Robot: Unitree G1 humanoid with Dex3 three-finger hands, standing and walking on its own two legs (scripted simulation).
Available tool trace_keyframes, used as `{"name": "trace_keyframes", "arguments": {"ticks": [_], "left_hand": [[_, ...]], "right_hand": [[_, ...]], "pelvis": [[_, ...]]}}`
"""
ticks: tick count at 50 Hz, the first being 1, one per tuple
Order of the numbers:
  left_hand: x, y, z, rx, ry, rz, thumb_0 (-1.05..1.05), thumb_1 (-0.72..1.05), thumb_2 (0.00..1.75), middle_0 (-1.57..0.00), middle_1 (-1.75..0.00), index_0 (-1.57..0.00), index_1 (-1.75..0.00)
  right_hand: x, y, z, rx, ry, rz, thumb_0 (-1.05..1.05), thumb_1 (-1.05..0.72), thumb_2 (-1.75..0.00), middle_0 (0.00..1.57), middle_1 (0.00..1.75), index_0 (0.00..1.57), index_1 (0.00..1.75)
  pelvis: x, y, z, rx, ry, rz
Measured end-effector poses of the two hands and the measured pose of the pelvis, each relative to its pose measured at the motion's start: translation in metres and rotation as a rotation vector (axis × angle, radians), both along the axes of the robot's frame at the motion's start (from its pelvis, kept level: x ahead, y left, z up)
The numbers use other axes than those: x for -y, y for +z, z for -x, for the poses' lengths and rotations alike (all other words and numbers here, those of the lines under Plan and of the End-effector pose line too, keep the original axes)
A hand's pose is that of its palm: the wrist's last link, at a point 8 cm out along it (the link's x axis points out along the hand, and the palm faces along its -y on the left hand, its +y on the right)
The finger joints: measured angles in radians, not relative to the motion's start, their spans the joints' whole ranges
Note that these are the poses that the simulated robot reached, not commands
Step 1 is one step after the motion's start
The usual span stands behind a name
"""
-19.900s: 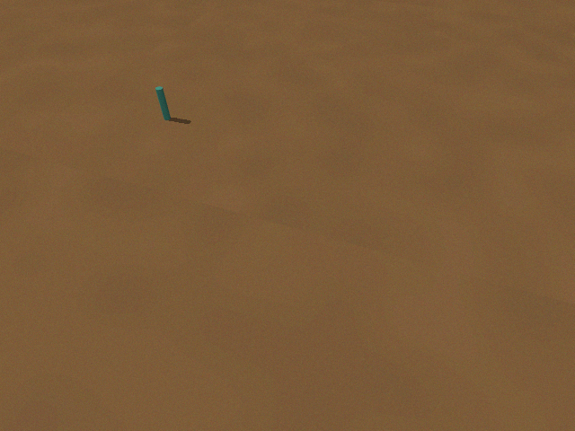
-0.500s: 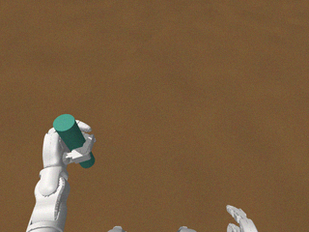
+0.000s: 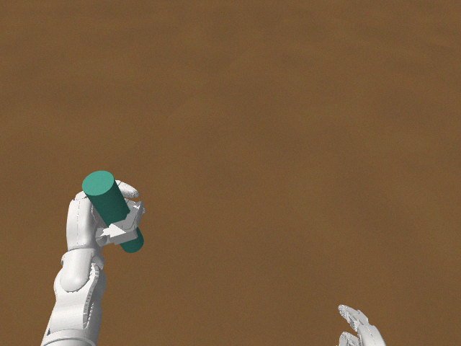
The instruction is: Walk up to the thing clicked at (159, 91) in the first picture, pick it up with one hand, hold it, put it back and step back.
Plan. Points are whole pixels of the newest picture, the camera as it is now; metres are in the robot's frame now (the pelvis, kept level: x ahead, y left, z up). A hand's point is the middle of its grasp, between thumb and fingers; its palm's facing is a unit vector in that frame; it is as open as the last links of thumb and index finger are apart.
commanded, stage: hold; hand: left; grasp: from the side
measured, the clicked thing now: (118, 217) +0.33 +0.19 +0.04
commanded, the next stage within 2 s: crouch in 1.90 s
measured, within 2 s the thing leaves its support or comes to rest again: neither
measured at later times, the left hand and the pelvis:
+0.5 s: hand (127, 218) +0.32 +0.17 +0.05, palm faces +0.12 -0.99 -0.01, open 5.3 cm; pelvis +0.00 +0.00 +0.00, yaw +0 degrees
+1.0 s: hand (125, 215) +0.33 +0.17 +0.06, palm faces +0.14 -0.99 -0.01, open 5.3 cm; pelvis +0.00 +0.00 +0.00, yaw +0 degrees
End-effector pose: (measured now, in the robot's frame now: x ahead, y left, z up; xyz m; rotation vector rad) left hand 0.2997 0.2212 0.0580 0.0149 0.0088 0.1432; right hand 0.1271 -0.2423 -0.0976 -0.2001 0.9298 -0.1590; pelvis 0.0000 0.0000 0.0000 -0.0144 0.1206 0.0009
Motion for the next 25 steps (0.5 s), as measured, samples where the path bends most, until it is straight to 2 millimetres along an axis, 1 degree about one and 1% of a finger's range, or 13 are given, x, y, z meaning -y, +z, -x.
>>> {"name": "trace_keyframes", "arguments": {"ticks": [4,11,19,25], "left_hand": [[0.0,0.001,0.001,0.001,0.001,0.006,0.03,0.19,1.07,-0.97,-1.13,-1.01,-1.1],[0.002,-0.006,0.007,-0.022,-0.008,0.004,0.03,0.19,1.07,-0.97,-1.13,-1.01,-1.1],[0.0,0.005,0.006,0.02,-0.004,-0.003,0.03,0.2,1.07,-0.97,-1.13,-1.01,-1.1],[0.002,-0.004,0.004,-0.022,-0.022,0.004,0.03,0.2,1.07,-0.97,-1.13,-1.01,-1.11]], "right_hand": [[0.001,0.002,0.0,0.003,0.0,0.0,0.01,-0.92,-0.89,0.2,0.3,0.2,0.29],[0.002,0.002,0.002,0.003,0.004,-0.002,0.01,-0.91,-0.89,0.2,0.3,0.2,0.29],[-0.001,0.002,0.003,-0.001,0.009,-0.002,0.01,-0.92,-0.9,0.2,0.3,0.2,0.29],[-0.001,0.003,0.004,0.003,0.001,-0.003,0.01,-0.91,-0.89,0.2,0.3,0.2,0.29]], "pelvis": [[0.0,0.001,0.001,0.005,0.001,-0.001],[0.001,0.001,0.003,0.006,0.002,-0.001],[0.001,0.003,0.003,0.014,0.005,-0.002],[0.0,0.003,0.005,0.012,0.002,-0.002]]}}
